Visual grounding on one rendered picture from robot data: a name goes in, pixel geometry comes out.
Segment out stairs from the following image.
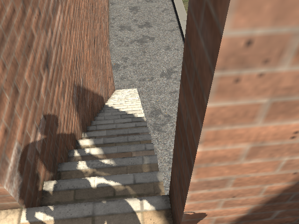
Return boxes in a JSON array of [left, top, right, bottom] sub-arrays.
[[40, 88, 165, 207]]

